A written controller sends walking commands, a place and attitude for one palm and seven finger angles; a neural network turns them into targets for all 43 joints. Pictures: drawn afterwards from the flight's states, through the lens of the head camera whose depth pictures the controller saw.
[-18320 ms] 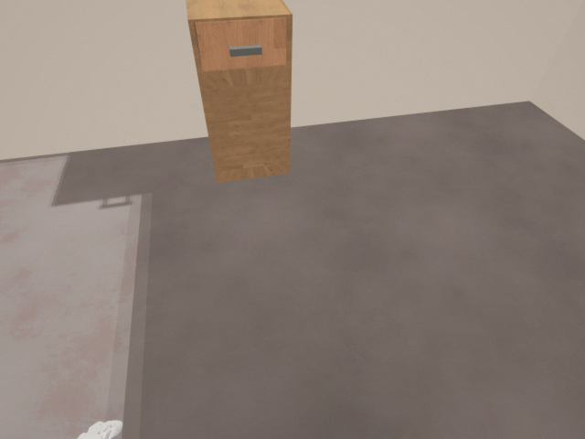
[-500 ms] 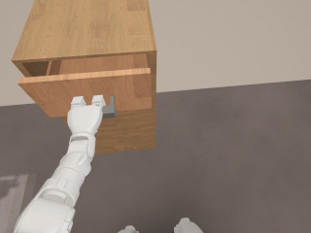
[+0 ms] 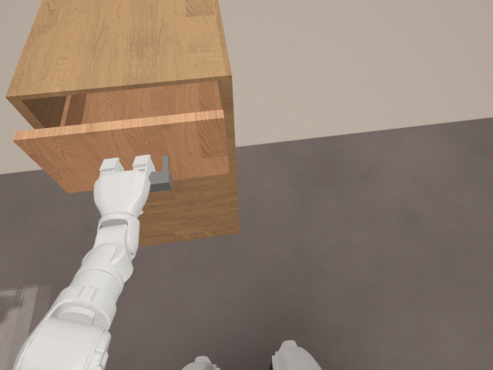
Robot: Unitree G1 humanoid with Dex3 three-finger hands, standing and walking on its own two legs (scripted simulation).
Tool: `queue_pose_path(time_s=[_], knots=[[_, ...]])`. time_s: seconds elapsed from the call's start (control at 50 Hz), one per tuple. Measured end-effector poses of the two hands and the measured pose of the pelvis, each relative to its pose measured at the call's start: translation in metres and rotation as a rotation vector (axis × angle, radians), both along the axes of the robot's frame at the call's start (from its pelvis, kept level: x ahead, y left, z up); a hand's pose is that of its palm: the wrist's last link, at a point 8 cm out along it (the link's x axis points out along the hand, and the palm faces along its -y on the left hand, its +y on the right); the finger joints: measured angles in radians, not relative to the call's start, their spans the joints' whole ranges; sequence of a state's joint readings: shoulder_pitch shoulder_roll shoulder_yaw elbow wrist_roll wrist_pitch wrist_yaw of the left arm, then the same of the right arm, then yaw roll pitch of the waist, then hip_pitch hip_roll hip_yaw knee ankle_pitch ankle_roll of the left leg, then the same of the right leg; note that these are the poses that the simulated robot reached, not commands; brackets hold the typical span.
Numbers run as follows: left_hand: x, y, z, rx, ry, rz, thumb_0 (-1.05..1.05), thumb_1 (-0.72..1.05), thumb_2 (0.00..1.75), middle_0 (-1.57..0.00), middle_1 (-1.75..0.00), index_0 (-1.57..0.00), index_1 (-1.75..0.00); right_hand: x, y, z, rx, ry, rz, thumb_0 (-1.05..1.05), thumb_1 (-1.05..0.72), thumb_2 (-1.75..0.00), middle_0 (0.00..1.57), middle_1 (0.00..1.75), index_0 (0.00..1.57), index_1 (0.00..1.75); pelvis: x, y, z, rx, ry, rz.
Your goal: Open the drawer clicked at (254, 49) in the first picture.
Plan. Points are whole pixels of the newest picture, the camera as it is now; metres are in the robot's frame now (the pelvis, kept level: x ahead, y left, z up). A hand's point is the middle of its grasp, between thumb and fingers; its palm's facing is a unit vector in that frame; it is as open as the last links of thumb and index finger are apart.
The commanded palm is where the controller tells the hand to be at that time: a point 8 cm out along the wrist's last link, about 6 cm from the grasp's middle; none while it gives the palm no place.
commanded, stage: pull the drawer open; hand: left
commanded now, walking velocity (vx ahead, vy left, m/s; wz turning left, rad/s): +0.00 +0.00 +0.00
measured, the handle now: (137, 173) +0.47 +0.20 -0.02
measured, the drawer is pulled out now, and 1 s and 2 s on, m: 0.09 0.30 0.30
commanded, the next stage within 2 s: open the thumb to release the handle in 1.12 s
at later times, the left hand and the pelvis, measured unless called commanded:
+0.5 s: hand (133, 269) +0.29 +0.18 -0.04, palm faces -0.02 -0.10 -0.99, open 6.2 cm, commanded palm +0.24 +0.19 +0.01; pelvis +0.01 +0.00 +0.01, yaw +0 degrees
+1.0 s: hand (131, 329) +0.20 +0.17 -0.04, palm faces -0.01 -0.11 -0.99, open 6.3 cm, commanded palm +0.15 +0.18 +0.01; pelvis +0.00 -0.02 +0.00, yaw +0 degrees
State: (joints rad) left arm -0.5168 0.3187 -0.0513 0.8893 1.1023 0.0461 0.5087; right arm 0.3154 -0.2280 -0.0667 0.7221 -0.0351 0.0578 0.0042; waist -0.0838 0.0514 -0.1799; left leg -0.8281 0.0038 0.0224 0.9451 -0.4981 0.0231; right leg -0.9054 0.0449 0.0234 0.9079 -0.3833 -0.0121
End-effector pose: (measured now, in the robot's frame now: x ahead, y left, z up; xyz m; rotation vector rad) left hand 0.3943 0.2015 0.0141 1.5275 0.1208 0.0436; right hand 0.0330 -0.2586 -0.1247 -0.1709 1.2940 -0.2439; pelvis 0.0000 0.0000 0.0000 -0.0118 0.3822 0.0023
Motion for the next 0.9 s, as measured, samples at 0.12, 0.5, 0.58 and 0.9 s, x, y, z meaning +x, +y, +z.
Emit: queue_pose_path(time_s=[0.12,0.5,0.58,0.9], knots=[[-0.026,-0.003,-0.002,0.001,-0.031,-0.007,0.01,0.67,0.75,-0.29,-1.35,-0.34,-1.35,0.001,-0.001,0.004,0.003,-0.004,-0.011,0.01,-0.91,-0.90,0.20,0.30,0.20,0.30,0.004,0.002,0.004,-0.001,-0.020,-0.006],[-0.122,-0.014,0.000,-0.057,-0.024,0.029,0.04,0.66,0.73,-0.27,-1.35,-0.38,-1.32,0.148,0.026,0.044,0.042,-0.388,0.164,0.01,-0.91,-0.90,0.20,0.30,0.20,0.30,0.013,0.004,0.013,-0.003,-0.110,0.009],[-0.142,-0.016,0.000,-0.061,-0.030,0.031,0.05,0.66,0.73,-0.26,-1.35,-0.38,-1.32,0.167,0.033,0.049,0.059,-0.436,0.209,0.01,-0.91,-0.90,0.20,0.30,0.20,0.30,0.013,0.002,0.012,-0.002,-0.122,0.013],[-0.206,-0.024,0.000,-0.062,-0.032,0.056,0.05,0.65,0.73,-0.27,-1.35,-0.39,-1.32,0.169,0.040,0.039,0.118,-0.468,0.266,0.01,-0.91,-0.90,0.20,0.30,0.20,0.30,0.004,-0.011,0.003,0.018,-0.153,0.004]])
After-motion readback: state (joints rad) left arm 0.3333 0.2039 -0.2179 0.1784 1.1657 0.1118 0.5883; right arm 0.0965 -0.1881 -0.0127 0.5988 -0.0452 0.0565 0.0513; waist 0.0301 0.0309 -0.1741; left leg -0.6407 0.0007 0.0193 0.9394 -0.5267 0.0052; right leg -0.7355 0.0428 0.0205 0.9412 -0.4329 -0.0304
